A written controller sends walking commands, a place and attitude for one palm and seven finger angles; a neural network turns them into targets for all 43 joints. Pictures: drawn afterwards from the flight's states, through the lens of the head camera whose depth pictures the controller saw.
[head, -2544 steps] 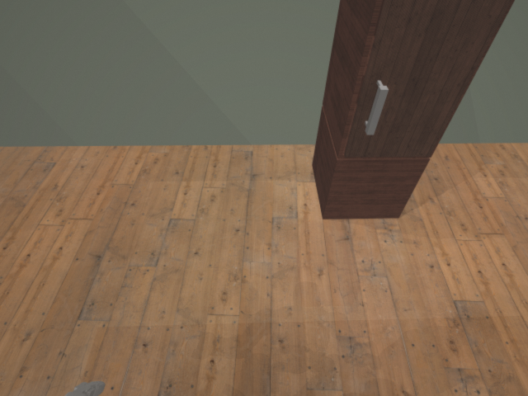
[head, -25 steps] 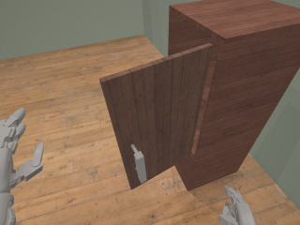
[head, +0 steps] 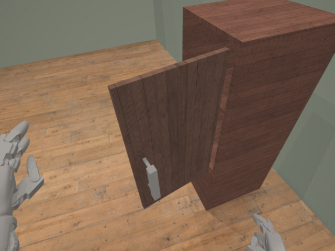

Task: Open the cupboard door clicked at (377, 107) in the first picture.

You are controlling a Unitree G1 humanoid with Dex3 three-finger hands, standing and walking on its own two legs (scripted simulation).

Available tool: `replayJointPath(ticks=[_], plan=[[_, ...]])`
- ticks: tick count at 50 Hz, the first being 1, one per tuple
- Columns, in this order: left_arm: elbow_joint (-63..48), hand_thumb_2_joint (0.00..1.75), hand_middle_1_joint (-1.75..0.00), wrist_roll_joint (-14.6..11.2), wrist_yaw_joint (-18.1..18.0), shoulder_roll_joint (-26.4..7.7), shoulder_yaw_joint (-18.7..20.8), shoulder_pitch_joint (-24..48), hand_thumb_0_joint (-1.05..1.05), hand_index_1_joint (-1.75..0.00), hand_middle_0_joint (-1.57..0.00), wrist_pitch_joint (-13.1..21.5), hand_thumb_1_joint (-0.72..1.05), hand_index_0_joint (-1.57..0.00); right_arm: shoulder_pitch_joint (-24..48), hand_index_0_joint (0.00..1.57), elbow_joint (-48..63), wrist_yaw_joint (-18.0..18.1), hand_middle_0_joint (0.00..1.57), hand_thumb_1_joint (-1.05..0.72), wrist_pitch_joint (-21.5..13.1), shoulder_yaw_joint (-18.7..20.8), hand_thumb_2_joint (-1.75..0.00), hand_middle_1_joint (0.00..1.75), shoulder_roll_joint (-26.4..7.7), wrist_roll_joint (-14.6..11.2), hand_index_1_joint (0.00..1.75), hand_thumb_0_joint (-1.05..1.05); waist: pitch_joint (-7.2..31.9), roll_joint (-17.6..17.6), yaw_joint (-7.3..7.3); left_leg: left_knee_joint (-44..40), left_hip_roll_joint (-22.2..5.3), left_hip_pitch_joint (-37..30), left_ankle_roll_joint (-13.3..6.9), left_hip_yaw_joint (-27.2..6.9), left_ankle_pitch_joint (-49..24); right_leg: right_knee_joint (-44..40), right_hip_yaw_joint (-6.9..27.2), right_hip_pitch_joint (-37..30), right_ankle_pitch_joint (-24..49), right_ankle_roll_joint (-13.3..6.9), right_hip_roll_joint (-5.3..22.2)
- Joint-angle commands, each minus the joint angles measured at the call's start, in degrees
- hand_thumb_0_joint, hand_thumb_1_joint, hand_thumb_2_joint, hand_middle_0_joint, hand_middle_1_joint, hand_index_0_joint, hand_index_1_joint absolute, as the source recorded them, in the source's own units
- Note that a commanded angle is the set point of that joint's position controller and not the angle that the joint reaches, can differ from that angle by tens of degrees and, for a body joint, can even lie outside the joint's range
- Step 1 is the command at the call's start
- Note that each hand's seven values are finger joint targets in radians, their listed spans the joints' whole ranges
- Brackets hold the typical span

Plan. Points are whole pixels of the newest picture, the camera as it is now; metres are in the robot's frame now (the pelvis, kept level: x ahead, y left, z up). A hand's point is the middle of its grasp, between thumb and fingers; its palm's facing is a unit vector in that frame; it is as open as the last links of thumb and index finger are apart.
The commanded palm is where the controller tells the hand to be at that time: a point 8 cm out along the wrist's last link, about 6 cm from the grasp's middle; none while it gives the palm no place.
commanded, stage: step back with the hand held close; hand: left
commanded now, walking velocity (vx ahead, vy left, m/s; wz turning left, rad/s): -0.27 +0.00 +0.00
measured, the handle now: (151, 179) +0.37 +0.11 -0.12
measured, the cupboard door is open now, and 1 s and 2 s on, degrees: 100 100 100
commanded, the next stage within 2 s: stop stepping back and stand still in 1.46 s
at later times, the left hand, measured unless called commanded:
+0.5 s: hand (19, 201) +0.15 +0.28 +0.15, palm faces +0.37 -0.77 -0.51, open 7.4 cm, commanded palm +0.09 +0.32 +0.17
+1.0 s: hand out of the picture +0.09 +0.29 +0.16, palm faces +0.43 -0.77 -0.47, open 7.4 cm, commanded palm +0.02 +0.33 +0.17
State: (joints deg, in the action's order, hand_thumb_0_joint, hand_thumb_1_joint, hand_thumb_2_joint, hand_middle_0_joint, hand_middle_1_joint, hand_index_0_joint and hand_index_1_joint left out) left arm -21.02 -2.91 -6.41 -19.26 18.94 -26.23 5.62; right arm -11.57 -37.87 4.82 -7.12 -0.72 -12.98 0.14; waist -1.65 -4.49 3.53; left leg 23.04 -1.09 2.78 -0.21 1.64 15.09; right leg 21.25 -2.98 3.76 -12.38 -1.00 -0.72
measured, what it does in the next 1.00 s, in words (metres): shifts its weight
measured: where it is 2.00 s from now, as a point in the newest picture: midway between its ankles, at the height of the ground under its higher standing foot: outside the picture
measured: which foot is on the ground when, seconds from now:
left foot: down 0.00-1.00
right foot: down 0.00-1.00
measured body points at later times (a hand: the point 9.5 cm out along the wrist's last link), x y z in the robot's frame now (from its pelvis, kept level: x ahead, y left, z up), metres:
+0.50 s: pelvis -0.05 +0.02 -0.01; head -0.03 +0.02 +0.44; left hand +0.12 +0.32 +0.18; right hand +0.13 -0.22 -0.09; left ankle -0.02 +0.11 -0.74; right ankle +0.00 -0.11 -0.74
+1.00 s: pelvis -0.11 +0.03 -0.02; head -0.08 +0.04 +0.43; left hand +0.07 +0.32 +0.18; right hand +0.06 -0.22 -0.10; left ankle -0.02 +0.11 -0.74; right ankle +0.00 -0.10 -0.74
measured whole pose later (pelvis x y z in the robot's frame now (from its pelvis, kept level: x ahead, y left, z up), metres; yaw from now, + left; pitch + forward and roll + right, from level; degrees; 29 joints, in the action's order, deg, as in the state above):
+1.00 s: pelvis -0.11 +0.03 -0.02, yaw +2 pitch +0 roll -2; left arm -30.9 -0.8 -9.0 -24.4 24.9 -29.7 14.0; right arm -10.7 -34.9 4.7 -4.6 0.3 -12.9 0.2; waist -3.3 0.4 -0.6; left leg 36.5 1.0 25.3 -2.5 0.0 13.2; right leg 30.2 -0.7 23.5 -7.2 0.7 -0.7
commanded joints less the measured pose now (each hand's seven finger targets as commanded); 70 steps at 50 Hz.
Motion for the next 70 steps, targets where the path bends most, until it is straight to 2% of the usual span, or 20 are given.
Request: replayJointPath(ticks=[1, 4, 10, 13, 20, 29, 36, 42, 45, 48, 51, 54, 58, 61, 63, 65, 66, 67, 68, 70], plan=[[-13.2, 0.9, -0.3, 1.0, -1.2, -17.1, 13.2, 10.9, 0.0, -0.3, -0.2, 6.7, 0.9, -0.2, 7.9, 0.2, 10.9, 0.6, 0.2, -0.9, -1.4, 1.7, -0.9, 0.3, -6.6, -0.1, 0.3, 0.0, -1.7, 2.9, -2.42, -1.0, 0.1, 7.4, -1.7, -2.3, -5.8, -7.7, 6.0, 7.3, 6.9, 0.3, 4.3], [-11.5, 0.9, -0.3, 0.7, -0.5, -11.5, 8.9, -0.4, 0.0, -0.3, -0.2, 7.1, 0.9, -0.2, 7.8, 0.2, 11.4, 0.3, 0.2, -0.9, 0.3, 2.5, -0.9, 0.3, -7.4, 0.4, 0.3, 0.0, 2.9, 1.8, -2.87, -0.5, -0.4, 6.4, -1.4, -1.8, -9.4, -6.0, 4.7, 7.0, 9.0, 0.3, 4.7], [-15.5, 0.9, -0.3, 0.2, -1.4, -14.1, 11.8, -4.9, 0.0, -0.3, -0.2, 7.6, 0.9, -0.2, 7.5, 0.2, 13.1, 0.8, 0.2, -0.9, 2.2, 3.5, -0.9, 0.3, -7.3, 0.0, 0.3, 0.0, 11.7, 2.1, -2.79, -0.3, -1.7, 6.3, -1.0, -2.0, -21.3, 0.6, 2.5, 1.9, 20.6, 1.2, 3.5], [-15.6, 0.9, -0.3, 0.0, -1.8, -14.6, 12.3, -5.3, 0.0, -0.3, -0.2, 7.4, 0.9, -0.2, 7.8, 0.2, 13.7, 1.0, 0.2, -0.9, 2.9, 3.6, -0.9, 0.3, -7.1, -0.2, 0.3, 0.0, 11.1, 2.6, -2.62, -0.5, -2.0, 8.4, -0.8, -2.6, -22.0, 2.1, 2.3, 2.0, 20.8, 1.3, 3.2], [-16.8, 0.9, -0.3, 0.6, -2.6, -14.8, 12.0, -4.8, 0.0, -0.3, -0.2, 7.5, 0.9, -0.2, 7.3, 0.2, 14.1, 1.2, 0.2, -0.9, 2.9, 3.7, -0.9, 0.3, -7.5, -0.3, 0.3, 0.0, 8.8, 2.6, -2.9, -1.6, -2.6, 14.8, -1.7, -3.4, -11.9, 2.8, 3.6, 2.7, 14.4, 1.6, 2.7], [-18.8, 0.9, -0.3, 2.3, -3.2, -14.7, 13.2, -3.3, 0.0, -0.3, -0.2, 9.3, 0.9, -0.2, 6.4, 0.2, 15.0, 1.0, 0.2, -0.9, 1.2, 3.5, -0.9, 0.3, -8.3, -0.1, 0.3, 0.0, 4.3, 0.5, -3.19, -5.7, -4.1, 33.0, -4.3, -7.0, 16.2, 6.6, 5.2, -2.1, 1.0, 1.8, 1.2], [-20.1, 0.9, -0.3, 3.5, -3.4, -14.8, 14.3, -1.6, 0.0, -0.3, -0.2, 10.5, 0.9, -0.2, 5.8, 0.2, 14.5, 1.0, 0.2, -0.9, -1.0, 3.7, -0.9, 0.3, -8.6, 0.2, 0.3, 0.0, 4.7, -4.1, -2.91, -8.0, -6.7, 42.2, -6.0, -10.1, 24.0, 15.6, 4.9, -7.7, 3.7, 2.2, -1.4], [-20.4, 0.9, -0.3, 2.8, -3.2, -14.9, 13.2, 0.4, 0.0, -0.3, -0.2, 10.8, 0.9, -0.2, 4.5, 0.2, 13.0, 0.4, 0.2, -0.9, -1.4, 3.8, -0.9, 0.3, -7.7, 0.4, 0.3, 0.0, 3.1, 6.2, -4.01, 5.7, 0.0, 30.9, -2.8, -5.0, 17.5, 1.9, 13.7, 8.9, -4.3, -0.9, 4.7], [-20.2, 0.9, -0.3, 1.8, -3.9, -16.0, 13.2, -0.4, 0.0, -0.3, -0.2, 11.1, 0.9, -0.2, 3.8, 0.2, 11.3, 0.2, 0.2, -0.9, -0.9, 3.7, -0.9, 0.3, -7.0, 0.4, 0.3, 0.0, 5.0, 7.6, -4.57, 10.0, 2.1, 19.4, -0.9, -3.2, 9.9, -3.3, 12.2, 19.2, -8.0, -1.8, 7.1], [-21.1, 0.9, -0.3, 1.6, -4.1, -16.6, 14.4, -2.4, 0.0, -0.3, -0.2, 11.4, 0.9, -0.2, 5.1, 0.2, 11.6, 0.7, 0.2, -0.9, -0.4, 3.9, -0.9, 0.3, -7.7, 0.1, 0.3, 0.0, 6.1, 2.0, -4.35, 1.9, -0.9, 24.3, -2.2, -7.5, 13.8, 2.0, 7.5, 13.7, -7.8, 0.2, 3.1], [-21.1, 0.9, -0.3, 2.9, -3.6, -16.7, 17.1, -4.5, 0.0, -0.3, -0.2, 12.0, 0.9, -0.2, 7.9, 0.2, 13.1, 1.2, 0.2, -0.9, -1.1, 4.4, -0.9, 0.3, -8.6, 0.3, 0.3, 0.0, 7.6, -11.3, -2.52, -16.5, -12.8, 47.1, -8.3, -20.7, 26.7, 27.6, 3.1, -10.1, 2.8, 2.7, -6.2], [-20.8, 0.9, -0.3, 2.8, -2.6, -15.8, 16.9, -5.1, 0.0, -0.3, -0.2, 12.0, 0.9, -0.2, 7.0, 0.2, 12.7, 0.4, 0.2, -0.9, -2.3, 5.2, -0.9, 0.3, -8.0, 1.1, 0.3, 0.0, 6.3, -5.9, -2.53, -13.2, -15.2, 43.4, -10.6, -19.9, 21.4, 32.6, 6.3, -5.1, -8.2, 1.8, -6.4], [-21.4, 0.9, -0.3, 0.6, -2.6, -13.6, 12.4, -4.1, 0.0, -0.3, -0.2, 12.4, 0.9, -0.2, 5.2, 0.2, 7.9, -0.9, 0.2, -0.9, -4.3, 4.1, -0.9, 0.3, -6.8, 2.6, 0.3, 0.0, 8.5, -6.9, -3.3, -6.9, -12.7, 14.3, -7.6, -16.5, -12.0, 12.9, 5.4, 11.5, -14.1, 0.1, -4.0], [-23.2, 0.9, -0.3, 0.7, -2.0, -16.1, 12.1, -0.4, 0.0, -0.3, -0.2, 13.3, 0.9, -0.2, 4.1, 0.2, 5.2, -1.8, 0.2, -0.9, -3.8, 4.3, -0.9, 0.3, -7.0, 2.8, 0.3, 0.0, 18.1, -4.9, -3.14, 4.6, -11.2, -7.0, -4.9, -10.8, -48.5, 0.4, 7.0, 14.6, 1.8, 0.6, -1.9], [-23.7, 0.9, -0.3, 0.8, -1.6, -17.5, 13.0, 1.5, 0.0, -0.3, -0.2, 13.6, 0.9, -0.2, 5.4, 0.2, 7.0, -2.0, 0.2, -0.9, -2.4, 4.7, -0.9, 0.3, -6.7, 1.5, 0.3, 0.0, 23.4, -0.4, -3.19, 9.2, -8.3, -12.3, -3.4, -4.6, -51.0, -0.1, 6.9, 13.6, 20.1, 2.4, -0.4], [-25.0, 0.9, -0.3, 0.0, -1.8, -20.6, 16.3, 0.5, 0.0, -0.3, -0.2, 13.1, 0.9, -0.2, 8.5, 0.2, 11.2, -1.3, 0.2, -0.9, -0.7, 3.7, -0.9, 0.3, -5.8, -0.3, 0.3, 0.0, 23.9, 11.4, -3.1, 11.6, -2.1, -2.3, -2.0, 2.5, -32.3, 0.9, 6.9, 4.5, 57.5, 8.0, 4.5], [-23.0, 0.9, -0.3, -0.6, -1.8, -23.0, 19.2, -3.3, 0.0, -0.3, -0.2, 12.9, 0.9, -0.2, 10.6, 0.2, 13.2, -1.0, 0.2, -0.9, -0.2, 3.2, -0.9, 0.3, -5.7, -1.4, 0.3, 0.0, 21.3, 18.3, -2.27, 14.1, 1.5, 8.9, -0.9, 3.6, -11.5, 1.9, 7.8, 0.1, 74.5, 11.4, 9.1], [-19.7, 0.9, -0.3, -0.8, -1.5, -22.8, 21.0, -8.7, 0.0, -0.3, -0.2, 12.4, 0.9, -0.2, 11.7, 0.2, 14.2, -0.8, 0.2, -0.9, 0.0, 2.9, -0.9, 0.3, -5.5, -2.0, 0.3, 0.0, 17.3, 20.3, -1.46, 17.3, 3.7, 16.5, -0.8, 3.2, 1.7, 3.3, 7.4, -0.3, 78.3, 11.8, 11.2], [-18.5, 0.9, -0.3, -0.7, -0.9, -22.4, 21.4, -12.7, 0.0, -0.3, -0.2, 11.5, 0.9, -0.2, 12.7, 0.2, 15.4, -0.5, 0.2, -0.9, 0.5, 2.0, -0.9, 0.3, -4.8, -1.5, 0.3, 0.0, 14.7, 17.8, -1.18, 16.0, 4.2, 20.6, -0.8, 2.5, 5.2, 5.3, 7.6, -1.4, 77.7, 8.7, 11.3], [-21.1, 0.9, -0.3, -1.4, -0.1, -19.9, 18.2, -11.6, 0.0, -0.3, -0.2, 10.0, 0.9, -0.2, 11.7, 0.2, 14.7, 0.3, 0.2, -0.9, 1.8, 0.6, -0.9, 0.3, -5.3, -0.6, 0.3, 0.0, 13.5, 3.8, -2.81, 6.2, 3.8, 15.2, -0.7, 3.0, -12.0, 8.6, 5.8, 0.8, 66.1, 4.4, 6.1]])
